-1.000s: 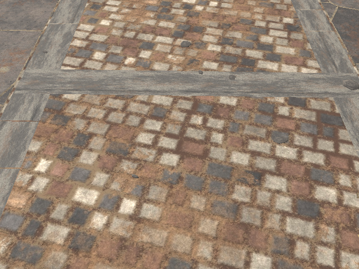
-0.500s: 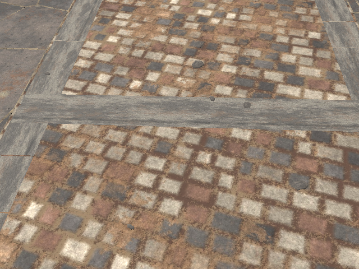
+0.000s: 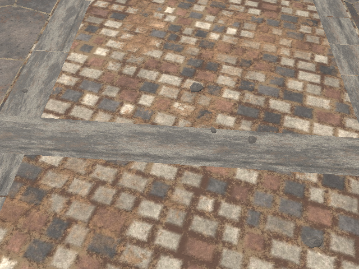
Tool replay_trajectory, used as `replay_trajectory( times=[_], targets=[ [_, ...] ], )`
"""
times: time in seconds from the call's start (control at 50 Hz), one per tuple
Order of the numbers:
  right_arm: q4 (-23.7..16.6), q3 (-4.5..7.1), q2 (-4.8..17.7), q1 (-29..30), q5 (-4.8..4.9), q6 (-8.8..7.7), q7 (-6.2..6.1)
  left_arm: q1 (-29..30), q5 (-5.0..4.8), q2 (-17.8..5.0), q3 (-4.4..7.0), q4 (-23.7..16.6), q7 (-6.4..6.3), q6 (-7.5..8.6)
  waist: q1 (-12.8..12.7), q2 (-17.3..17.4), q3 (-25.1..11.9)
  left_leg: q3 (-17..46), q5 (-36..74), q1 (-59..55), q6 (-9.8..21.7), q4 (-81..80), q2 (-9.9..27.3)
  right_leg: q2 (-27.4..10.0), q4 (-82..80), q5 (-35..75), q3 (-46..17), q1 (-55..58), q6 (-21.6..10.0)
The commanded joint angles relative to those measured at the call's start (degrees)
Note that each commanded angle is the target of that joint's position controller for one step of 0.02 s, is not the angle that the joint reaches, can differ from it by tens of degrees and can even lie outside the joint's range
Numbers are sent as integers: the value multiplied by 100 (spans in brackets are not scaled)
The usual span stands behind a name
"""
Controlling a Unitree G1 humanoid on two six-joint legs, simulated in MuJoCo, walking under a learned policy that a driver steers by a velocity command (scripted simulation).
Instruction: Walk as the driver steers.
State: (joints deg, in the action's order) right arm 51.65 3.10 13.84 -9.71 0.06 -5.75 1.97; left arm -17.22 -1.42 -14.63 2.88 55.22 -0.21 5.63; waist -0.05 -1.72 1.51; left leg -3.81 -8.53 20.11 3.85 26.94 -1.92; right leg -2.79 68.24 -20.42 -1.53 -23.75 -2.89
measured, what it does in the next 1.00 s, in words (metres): walks ahead: right foot, then left foot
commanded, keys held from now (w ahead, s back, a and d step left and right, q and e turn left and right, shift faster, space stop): w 0.96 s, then w+e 0.04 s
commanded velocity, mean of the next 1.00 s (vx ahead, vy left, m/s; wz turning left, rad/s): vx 0.50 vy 0.00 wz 0.00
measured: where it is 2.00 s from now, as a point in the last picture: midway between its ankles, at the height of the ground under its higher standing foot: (189, 155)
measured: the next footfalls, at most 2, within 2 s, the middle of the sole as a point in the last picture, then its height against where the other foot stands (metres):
right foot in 0.44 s outside the picture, level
left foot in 0.98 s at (157, 207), level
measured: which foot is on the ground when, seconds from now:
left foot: down 0.00-0.46, up 0.48-0.96, down 0.98-1.00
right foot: up 0.00-0.42, down 0.44-1.00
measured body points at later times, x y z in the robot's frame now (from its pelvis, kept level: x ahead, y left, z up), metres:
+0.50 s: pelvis +0.28 -0.05 -0.01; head +0.31 -0.06 +0.44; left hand +0.46 +0.19 -0.11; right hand +0.25 -0.32 -0.16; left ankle +0.10 +0.08 -0.67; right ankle +0.38 -0.15 -0.74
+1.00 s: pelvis +0.55 -0.02 -0.01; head +0.58 +0.00 +0.44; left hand +0.51 +0.25 -0.16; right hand +0.76 -0.25 -0.11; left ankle +0.68 +0.09 -0.74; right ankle +0.38 -0.15 -0.73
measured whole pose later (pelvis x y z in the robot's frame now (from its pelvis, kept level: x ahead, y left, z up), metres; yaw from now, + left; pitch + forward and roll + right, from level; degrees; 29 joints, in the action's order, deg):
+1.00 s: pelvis +0.55 -0.02 -0.01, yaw +0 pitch +2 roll -2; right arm 49.4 3.2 13.2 -0.6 0.8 -5.6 2.0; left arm -22.8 -0.8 -14.6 3.9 58.8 -0.6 3.2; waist -3.2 0.3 0.8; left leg -2.0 -3.4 28.6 2.9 29.6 1.8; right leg -0.6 23.3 -25.8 2.7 2.4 0.2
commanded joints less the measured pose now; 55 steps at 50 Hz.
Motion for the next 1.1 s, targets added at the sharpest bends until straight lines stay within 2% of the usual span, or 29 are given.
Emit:
replay_trajectory(
  times=[0.02, 0.04, 0.1, 0.2, 0.32, 0.38, 0.4, 0.42, 0.44, 0.46, 0.48, 0.5, 0.52, 0.54, 0.56, 0.6, 0.64, 0.7, 0.76, 0.88, 0.94, 0.96, 0.98, 1.0, 1.02, 1.04, 1.06, 1.08, 1.1],
  targets=[
    [-137, 68, 441, -148, -56, -91, 21, -215, 38, -347, 146, -307, -57, -41, -94, 629, -376, 1746, 396, -952, 935, -1753, 1484, -595, -135, 538, -269, -940, -36],
    [-69, 84, 511, -252, -44, -105, 3, -223, 44, -282, 146, -309, -67, -91, -130, 607, -291, 1573, 574, -830, 982, -1859, 1453, -614, -285, 638, -224, -959, 4],
    [69, 134, 740, -561, -37, -99, -108, 385, 106, -354, 187, -530, -91, -136, -46, 439, -41, 1309, 987, -978, 1017, -2036, 1457, -665, -1083, 1375, -196, -1577, 170],
    [229, 115, 783, -999, 23, -21, -215, 1343, 96, -198, 139, -797, -6, -77, 230, 481, 115, 831, 1067, -1305, 764, -2084, 1245, -463, -2705, 2639, 7, -1618, 226],
    [526, 154, 860, -1549, 73, 109, -245, 2274, 22, -190, 56, -1145, 180, -1, 511, 490, 396, 828, 1134, -2303, 744, -1728, 1583, -253, -3670, 2296, 129, -1784, 120],
    [554, 209, 962, -1432, 96, 179, -277, 2079, 8, -362, 98, -1181, 262, 55, 264, 639, 235, 839, 2064, -2603, 612, -1250, 1742, -79, -3922, 1699, 231, -1220, -104],
    [521, 226, 1018, -1289, 100, 199, -280, 1683, 20, -502, 167, -1085, 257, 69, 17, 724, -23, 749, 3010, -2562, 537, -822, 1672, 112, -3988, 1595, 391, -541, -208],
    [486, 198, 949, -1159, 97, 225, -276, 842, 40, -720, 296, -818, 230, 70, -409, 669, -510, 531, 3734, -2334, 401, 112, 1396, 305, -4098, 1706, 536, 621, -366],
    [371, 116, 778, -1118, 36, 220, -271, -269, 98, -1093, 429, -539, 178, 66, -811, 356, -1306, 305, 2920, -1282, 206, 1631, 1089, -314, -3875, 1883, -144, 2434, -691],
    [296, -96, 79, -1767, -8, 99, -207, -948, 168, -1670, 564, -393, 155, 33, -621, -1057, -2178, 126, -26, 1132, -236, 3973, 61, -1805, -4230, 1163, -2785, 4715, -1628],
    [402, -58, 308, -1683, 87, -60, -164, -964, 128, -1198, 411, -378, 165, 18, -681, -1137, -2509, 1003, -2364, 1905, -183, 4838, -66, -2054, -5002, 719, -4065, 4883, -1760],
    [233, 73, 786, -1123, 244, -149, -141, -415, 88, -898, 310, -461, 156, 26, -603, -837, -1576, 1030, -2083, 2399, -69, 5128, 310, -1834, -5075, 623, -3196, 4128, -1413],
    [141, 81, 819, -740, 267, -171, -163, 112, 95, -697, 241, -593, 150, 21, -439, -421, -1018, 854, -1525, 2307, -26, 4907, 637, -1594, -5213, 954, -2371, 3202, -1206],
    [122, 111, 753, -552, 191, -138, -206, 465, 132, -519, 182, -634, 176, 25, -261, -128, -591, 755, -1144, 2064, -46, 4507, 831, -1354, -5433, 1348, -1813, 2352, -1090],
    [148, 148, 671, -639, 135, -54, -238, 625, 182, -377, 134, -633, 196, 49, -52, -213, -425, 792, -879, 1681, -49, 4169, 1002, -1141, -5631, 1547, -1409, 1813, -975],
    [211, 130, 390, -858, 106, 98, -257, 555, 185, -395, 138, -534, 212, 79, 109, -299, -332, 730, -664, 1315, -105, 3850, 1059, -1008, -5920, 1754, -1057, 1329, -1018],
    [117, 151, 394, -638, 73, 160, -279, 367, 186, -584, 180, -428, 155, 101, 138, -220, -163, 700, -273, 1579, -202, 3432, 1098, -997, -6099, 2027, -821, 1252, -1097],
    [-95, 169, 405, 8, 19, 153, -265, 86, 166, -674, 194, -310, 52, 65, 1, -148, -1, 687, 622, 2037, -318, 2439, 1095, -955, -6200, 2194, -581, 1488, -1026],
    [-247, 128, 305, 587, 40, 117, -206, -144, 121, -713, 191, -214, 1, 36, -165, -184, 113, 538, 1348, 1878, -331, 1434, 930, -812, -6243, 2124, -272, 1574, -875],
    [-571, 54, 328, 1455, 112, 54, -40, -656, 45, -802, 244, 102, -40, -74, -398, -178, 386, 467, 1106, 1945, -203, 465, 744, -1150, -5921, 2097, -231, 2486, -810],
    [-571, 115, 535, 1176, 124, -5, 25, -521, 25, -914, 301, 126, -69, -152, -134, -311, 191, 329, 481, 1303, 15, 241, 557, -1293, -5412, 3039, -246, 2788, -665],
    [-445, 196, 676, 705, 111, -18, 17, -374, 19, -936, 304, 97, -72, -180, 156, -352, -97, 144, 404, 561, 121, 142, 359, -1165, -4862, 3987, -107, 2734, -566],
    [-141, 346, 939, -242, 86, -24, -21, -353, 33, -773, 244, 73, -63, -205, 560, -223, -653, 104, 479, -811, 277, 119, 255, -834, -3752, 4421, 59, 2315, -418],
    [59, 475, 1409, -1327, 2, -30, -84, -428, 136, -546, 133, -71, -54, -207, 874, 485, -1559, 1371, 503, -2671, 646, 219, 1376, -418, -1857, 2824, 314, 1037, -199],
    [176, 513, 1681, -1601, 8, -8, -50, -1132, 100, 231, -74, -50, -4, -91, 496, 1984, -2239, 3990, -623, -4359, 1432, -537, 2584, 634, -2, -1031, 140, -1147, 115],
    [120, 357, 1118, -1516, 29, -32, -54, -737, -45, -426, 81, 2, 5, 19, 711, 1323, -2036, 4198, -1221, -4070, 1190, -893, 2458, 388, 690, -1277, -711, -1684, 6],
    [40, 282, 890, -1035, 28, -61, -81, -230, -168, -712, 170, -180, 5, 72, 625, 1091, -1277, 3321, -1051, -3341, 912, -990, 2331, 120, 779, -765, -641, -2008, -99],
    [-53, 220, 738, -533, 4, -79, -84, 19, -157, -695, 180, -231, -39, 63, 419, 661, -867, 2647, -610, -2499, 767, -1171, 2152, -200, 551, -206, -497, -1773, -106],
    [-69, 179, 560, -234, -33, -99, -76, 106, -84, -635, 224, -230, -75, 15, 262, 587, -543, 2134, -297, -1846, 687, -1397, 1976, -377, 248, 161, -480, -1535, -93]
  ],
)
Keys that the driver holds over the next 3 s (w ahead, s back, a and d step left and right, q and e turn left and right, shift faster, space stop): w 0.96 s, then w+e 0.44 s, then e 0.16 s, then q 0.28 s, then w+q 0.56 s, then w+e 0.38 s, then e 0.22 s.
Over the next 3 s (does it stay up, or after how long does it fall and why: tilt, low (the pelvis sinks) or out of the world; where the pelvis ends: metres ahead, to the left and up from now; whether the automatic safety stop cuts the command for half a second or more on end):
stays up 1.43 -0.02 0.01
